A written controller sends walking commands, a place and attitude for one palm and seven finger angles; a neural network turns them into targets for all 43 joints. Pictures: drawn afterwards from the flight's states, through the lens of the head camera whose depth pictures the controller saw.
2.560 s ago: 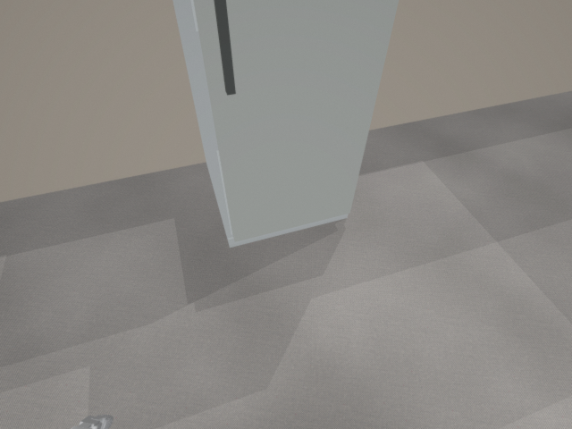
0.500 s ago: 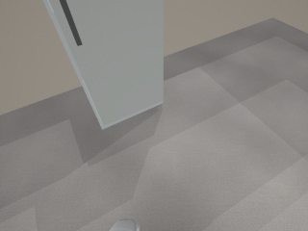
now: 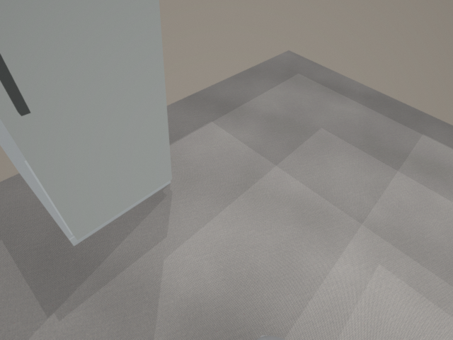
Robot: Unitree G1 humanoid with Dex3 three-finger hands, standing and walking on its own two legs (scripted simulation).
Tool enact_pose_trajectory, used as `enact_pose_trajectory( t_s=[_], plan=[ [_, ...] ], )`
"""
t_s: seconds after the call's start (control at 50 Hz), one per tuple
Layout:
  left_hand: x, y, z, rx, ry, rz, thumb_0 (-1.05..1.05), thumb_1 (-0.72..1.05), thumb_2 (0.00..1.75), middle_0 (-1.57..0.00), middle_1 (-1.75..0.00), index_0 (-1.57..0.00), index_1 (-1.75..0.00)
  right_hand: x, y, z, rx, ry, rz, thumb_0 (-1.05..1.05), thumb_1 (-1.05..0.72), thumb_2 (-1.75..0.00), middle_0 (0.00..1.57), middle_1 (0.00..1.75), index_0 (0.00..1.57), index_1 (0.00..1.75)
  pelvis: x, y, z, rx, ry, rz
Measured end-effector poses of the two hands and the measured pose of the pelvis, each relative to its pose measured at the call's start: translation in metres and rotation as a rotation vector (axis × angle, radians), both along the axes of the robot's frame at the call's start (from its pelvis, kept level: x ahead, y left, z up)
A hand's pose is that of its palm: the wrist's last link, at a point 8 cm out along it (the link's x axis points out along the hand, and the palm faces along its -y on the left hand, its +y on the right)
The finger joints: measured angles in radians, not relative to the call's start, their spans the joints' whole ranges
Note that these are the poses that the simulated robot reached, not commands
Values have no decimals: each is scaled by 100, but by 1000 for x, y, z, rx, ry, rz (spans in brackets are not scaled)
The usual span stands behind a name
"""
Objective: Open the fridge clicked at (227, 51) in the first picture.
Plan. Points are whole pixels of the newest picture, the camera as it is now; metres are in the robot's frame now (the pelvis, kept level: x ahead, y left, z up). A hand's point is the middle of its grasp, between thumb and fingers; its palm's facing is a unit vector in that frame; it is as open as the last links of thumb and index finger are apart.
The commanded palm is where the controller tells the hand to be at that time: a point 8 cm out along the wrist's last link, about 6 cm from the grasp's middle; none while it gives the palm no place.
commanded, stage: walk to a spot facing it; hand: left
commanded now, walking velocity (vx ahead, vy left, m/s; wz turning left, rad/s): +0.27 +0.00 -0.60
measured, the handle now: out of the picture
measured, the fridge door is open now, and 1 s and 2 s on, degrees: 0 0 0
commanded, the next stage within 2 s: turn to face it in 1.98 s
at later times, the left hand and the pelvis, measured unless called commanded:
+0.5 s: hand (192, 259) +0.34 +0.10 -0.18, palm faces -0.34 -0.92 -0.21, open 7.3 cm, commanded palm none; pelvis +0.16 -0.03 -0.02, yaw -17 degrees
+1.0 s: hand (162, 237) +0.39 +0.19 -0.18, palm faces -0.49 -0.85 -0.21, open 7.3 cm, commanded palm none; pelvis +0.23 +0.02 +0.00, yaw -36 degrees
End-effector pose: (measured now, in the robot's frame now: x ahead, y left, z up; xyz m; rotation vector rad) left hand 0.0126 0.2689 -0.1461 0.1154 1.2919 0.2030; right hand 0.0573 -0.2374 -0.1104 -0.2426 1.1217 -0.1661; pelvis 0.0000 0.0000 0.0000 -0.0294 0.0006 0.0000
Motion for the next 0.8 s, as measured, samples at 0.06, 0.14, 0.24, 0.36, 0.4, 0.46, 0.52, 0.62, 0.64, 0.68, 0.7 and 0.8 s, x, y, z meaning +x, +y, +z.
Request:
enact_pose_trajectory(
  t_s=[0.06, 0.14, 0.24, 0.36, 0.4, 0.46, 0.52, 0.62, 0.64, 0.68, 0.7, 0.8],
  plan=[
    [56, 3, 3, 2, -51, -66, 1, 91, 90, -20, -29, -20, -30, -31, 7, -6, 8, 98, -84, 1, -91, -89, 20, 30, 20, 30, 19, 4, 0, -4, -5, -42],
    [130, -11, 2, -15, -91, -165, 1, 92, 90, -19, -29, -20, -30, -72, 18, -13, 31, 245, -204, 1, -91, -90, 20, 30, 20, 30, 46, 4, -3, -4, -9, -98],
    [228, -57, -5, -51, -133, -318, 1, 92, 90, -19, -29, -20, -30, -111, 33, -19, 76, 426, -351, 1, -91, -90, 20, 30, 20, 30, 83, -5, -13, -3, -9, -167],
    [319, -113, -18, -56, -244, -424, 0, 91, 90, -20, -29, -20, -30, -107, 26, -39, 129, 542, -476, 1, -91, -89, 20, 30, 20, 30, 131, -31, -38, 27, -23, -223],
    [328, -119, -17, -48, -236, -437, 0, 91, 90, -20, -29, -20, -30, -80, 13, -45, 118, 488, -484, 1, -91, -89, 20, 30, 20, 30, 138, -34, -36, 18, -36, -243],
    [331, -122, -12, -24, -187, -458, 0, 91, 90, -20, -29, -20, -30, -23, -8, -49, 97, 345, -472, 1, -91, -89, 20, 30, 20, 30, 149, -36, -28, 19, -37, -279],
    [333, -119, -6, -6, -143, -478, 0, 91, 90, -20, -29, -20, -30, 36, -25, -47, 85, 187, -451, 1, -91, -90, 20, 30, 20, 30, 160, -33, -22, 26, -23, -313],
    [344, -106, 4, 8, -125, -482, 0, 92, 90, -20, -29, -21, -30, 113, -35, -35, 76, 7, -414, 1, -91, -90, 20, 30, 20, 30, 179, -24, -15, 37, -4, -371],
    [346, -102, 5, 10, -124, -482, 0, 92, 90, -20, -29, -21, -30, 124, -35, -33, 73, -16, -408, 1, -91, -90, 20, 30, 20, 30, 183, -22, -15, 39, 0, -383],
    [352, -92, 6, 13, -121, -481, 0, 91, 90, -20, -29, -21, -30, 144, -34, -28, 66, -53, -402, 1, -91, -90, 20, 30, 20, 30, 191, -16, -14, 42, 6, -408],
    [354, -87, 6, 15, -118, -480, 0, 91, 90, -20, -29, -21, -30, 153, -33, -25, 60, -67, -402, 1, -91, -90, 20, 30, 20, 30, 194, -13, -14, 41, 9, -421],
    [368, -56, -6, 18, -83, -478, 0, 91, 90, -20, -29, -21, -30, 175, -21, -14, 10, -114, -425, 1, -91, -89, 20, 30, 20, 30, 213, 7, -18, 35, 19, -476]
  ],
)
